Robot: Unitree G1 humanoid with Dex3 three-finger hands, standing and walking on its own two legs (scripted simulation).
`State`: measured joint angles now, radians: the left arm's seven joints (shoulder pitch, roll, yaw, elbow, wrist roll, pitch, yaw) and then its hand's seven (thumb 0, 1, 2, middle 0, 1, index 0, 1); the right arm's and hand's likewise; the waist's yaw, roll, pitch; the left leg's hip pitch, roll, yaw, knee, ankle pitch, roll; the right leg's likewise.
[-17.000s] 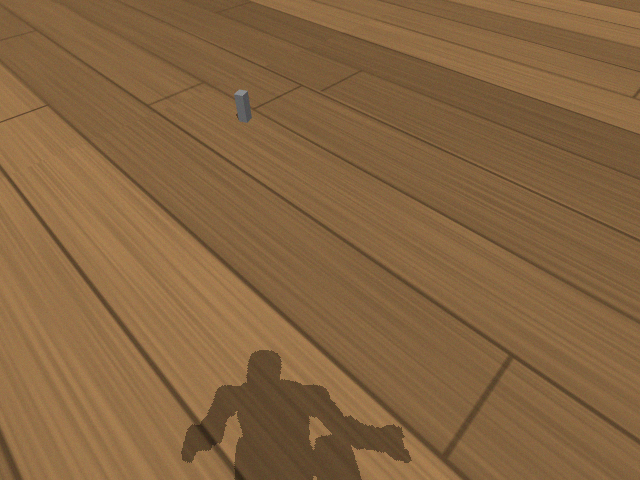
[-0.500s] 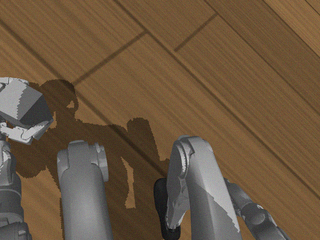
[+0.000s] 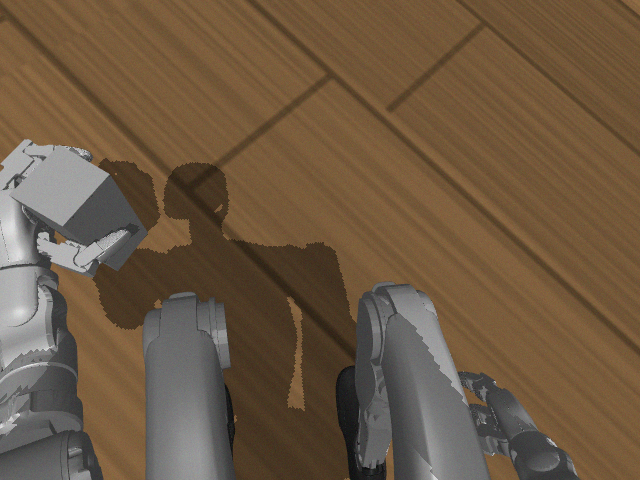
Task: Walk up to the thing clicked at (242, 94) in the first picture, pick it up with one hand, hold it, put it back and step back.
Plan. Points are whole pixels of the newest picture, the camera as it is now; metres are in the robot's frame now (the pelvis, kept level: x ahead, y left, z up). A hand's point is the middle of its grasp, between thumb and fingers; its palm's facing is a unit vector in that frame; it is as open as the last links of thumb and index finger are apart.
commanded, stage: settle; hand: left
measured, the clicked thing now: (93, 218) +0.41 +0.27 -0.06
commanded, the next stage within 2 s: lift in 0.40 s
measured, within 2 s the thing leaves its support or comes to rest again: neither
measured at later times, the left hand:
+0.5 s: hand (68, 195) +0.41 +0.28 +0.00, palm faces +0.23 -0.97 -0.05, open 11.0 cm
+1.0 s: hand (29, 174) +0.40 +0.27 +0.08, palm faces +0.19 -0.98 -0.04, open 11.0 cm
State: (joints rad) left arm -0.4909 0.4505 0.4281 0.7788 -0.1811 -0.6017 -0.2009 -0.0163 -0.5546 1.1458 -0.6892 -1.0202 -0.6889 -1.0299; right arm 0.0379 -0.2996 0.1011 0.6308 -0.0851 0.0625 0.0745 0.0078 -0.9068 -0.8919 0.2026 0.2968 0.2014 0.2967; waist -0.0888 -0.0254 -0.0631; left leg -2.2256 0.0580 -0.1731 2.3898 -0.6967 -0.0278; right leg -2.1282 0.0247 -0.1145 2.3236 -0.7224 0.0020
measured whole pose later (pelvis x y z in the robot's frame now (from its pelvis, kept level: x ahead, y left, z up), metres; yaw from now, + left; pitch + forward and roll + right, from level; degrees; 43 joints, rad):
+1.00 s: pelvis +0.00 +0.00 +0.08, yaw +4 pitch +32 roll -5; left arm -0.44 0.36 0.38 0.64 -0.20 -0.48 -0.24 -0.02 -0.56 1.15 -0.69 -1.02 -0.69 -1.02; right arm 0.11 -0.27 0.02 0.63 -0.01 0.02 0.02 0.01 -0.93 -0.89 0.20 0.30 0.20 0.30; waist -0.06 0.01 -0.17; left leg -2.02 0.06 -0.09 2.12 -0.67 -0.01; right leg -1.95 0.01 -0.06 2.09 -0.71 0.00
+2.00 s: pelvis +0.05 +0.02 +0.33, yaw +8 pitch +17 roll -3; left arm -0.13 0.25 0.18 0.33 -0.18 -0.29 -0.08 -0.02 -0.55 1.15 -0.69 -1.02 -0.69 -1.02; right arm 0.23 -0.23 0.01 0.62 0.03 -0.06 -0.04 0.01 -0.91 -0.89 0.20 0.30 0.20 0.30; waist -0.03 0.02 -0.12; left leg -1.02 0.04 -0.03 1.25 -0.52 0.00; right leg -0.95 -0.01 -0.04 1.20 -0.54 0.02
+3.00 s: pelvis +0.08 +0.01 +0.38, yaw +8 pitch +8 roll -1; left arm -0.14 0.20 0.17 0.45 -0.19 -0.35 -0.13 -0.02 -0.55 1.13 -0.68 -1.03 -0.68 -1.04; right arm 0.24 -0.23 0.00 0.65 0.01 -0.03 -0.03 0.01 -0.91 -0.89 0.20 0.30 0.20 0.30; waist -0.02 0.02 -0.05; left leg -0.64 0.04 -0.01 0.92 -0.43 -0.01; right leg -0.58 -0.01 -0.03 0.89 -0.45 0.01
